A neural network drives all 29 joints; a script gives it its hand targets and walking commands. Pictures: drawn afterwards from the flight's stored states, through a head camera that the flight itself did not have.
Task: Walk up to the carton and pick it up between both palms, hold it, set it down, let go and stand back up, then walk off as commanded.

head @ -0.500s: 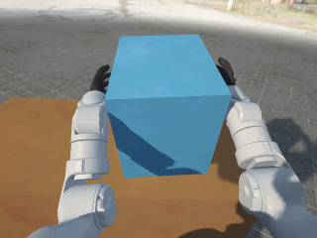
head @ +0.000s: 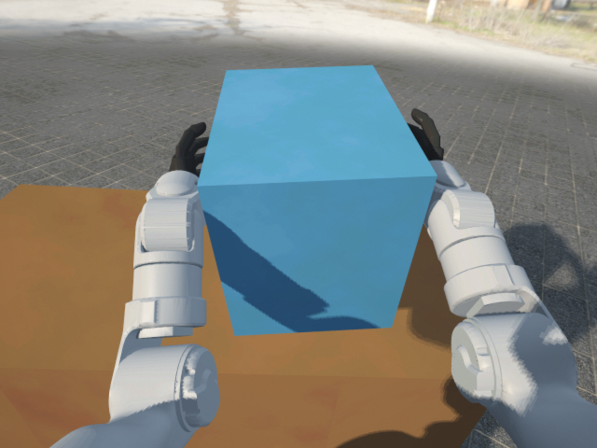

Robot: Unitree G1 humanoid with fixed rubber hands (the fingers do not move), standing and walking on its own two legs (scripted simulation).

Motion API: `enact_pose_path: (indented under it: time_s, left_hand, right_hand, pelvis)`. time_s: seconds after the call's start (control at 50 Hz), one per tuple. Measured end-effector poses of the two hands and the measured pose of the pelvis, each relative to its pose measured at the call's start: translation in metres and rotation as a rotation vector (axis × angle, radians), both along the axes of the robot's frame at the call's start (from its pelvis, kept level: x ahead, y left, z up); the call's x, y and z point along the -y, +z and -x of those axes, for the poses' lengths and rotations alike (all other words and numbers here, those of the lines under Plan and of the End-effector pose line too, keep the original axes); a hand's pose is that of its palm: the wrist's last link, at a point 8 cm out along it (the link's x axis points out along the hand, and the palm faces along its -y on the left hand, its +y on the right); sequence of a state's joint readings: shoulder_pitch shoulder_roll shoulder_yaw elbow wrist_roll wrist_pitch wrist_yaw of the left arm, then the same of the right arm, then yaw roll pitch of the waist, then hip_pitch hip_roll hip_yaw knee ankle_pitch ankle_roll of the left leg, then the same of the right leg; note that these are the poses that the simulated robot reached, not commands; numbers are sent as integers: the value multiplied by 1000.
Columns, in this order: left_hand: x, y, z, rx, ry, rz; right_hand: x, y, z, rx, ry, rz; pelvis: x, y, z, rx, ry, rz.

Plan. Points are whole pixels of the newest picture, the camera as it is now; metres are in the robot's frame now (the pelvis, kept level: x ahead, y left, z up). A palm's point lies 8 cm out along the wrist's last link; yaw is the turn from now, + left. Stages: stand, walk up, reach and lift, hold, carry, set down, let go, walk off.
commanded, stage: hold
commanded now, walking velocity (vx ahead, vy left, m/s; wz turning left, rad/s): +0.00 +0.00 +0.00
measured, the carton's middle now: (306, 195) +0.40 +0.00 +0.22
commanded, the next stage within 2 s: none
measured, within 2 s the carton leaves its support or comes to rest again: neither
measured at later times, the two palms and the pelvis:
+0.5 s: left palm (184, 179) +0.37 +0.16 +0.25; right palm (423, 167) +0.38 -0.14 +0.28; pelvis +0.00 +0.00 +0.00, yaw +0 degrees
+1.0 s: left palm (183, 178) +0.37 +0.16 +0.26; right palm (423, 167) +0.38 -0.14 +0.28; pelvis +0.00 +0.00 +0.00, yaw +0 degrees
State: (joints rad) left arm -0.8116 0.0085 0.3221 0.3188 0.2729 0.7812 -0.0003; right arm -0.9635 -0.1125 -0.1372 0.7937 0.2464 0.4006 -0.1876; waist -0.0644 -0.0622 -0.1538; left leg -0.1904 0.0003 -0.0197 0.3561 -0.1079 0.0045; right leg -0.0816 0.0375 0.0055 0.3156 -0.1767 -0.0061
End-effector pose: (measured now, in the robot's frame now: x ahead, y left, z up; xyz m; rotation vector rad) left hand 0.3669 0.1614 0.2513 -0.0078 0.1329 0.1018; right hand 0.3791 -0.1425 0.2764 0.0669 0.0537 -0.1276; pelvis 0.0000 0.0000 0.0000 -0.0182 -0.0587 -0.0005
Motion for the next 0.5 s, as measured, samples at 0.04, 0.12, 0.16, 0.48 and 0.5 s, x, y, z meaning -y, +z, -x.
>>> enact_pose_path:
  time_s: [0.04, 0.12, 0.16, 0.48, 0.5]
  left_hand:
    - [0, 0, 0, -1, 1, 0]
    - [-1, 2, 1, 5, 1, 1]
    - [-1, 3, 1, 4, 1, 1]
    - [-1, 3, 0, 2, 1, 1]
    - [-1, 3, 0, 3, 1, 1]
  right_hand:
    - [0, 0, 0, -2, 0, 2]
    - [-1, 2, 1, 2, 1, 2]
    - [-1, 3, 1, 1, 1, 3]
    - [-1, 3, 0, -7, 1, 4]
    - [-1, 3, 0, -7, 0, 3]
  pelvis:
    - [0, 0, 0, 0, 0, 0]
    - [0, 0, 0, 0, 0, 0]
    - [0, 0, 0, 0, 0, 0]
    - [0, 0, 0, 0, 0, 0]
    - [0, 0, 0, 0, 0, 0]
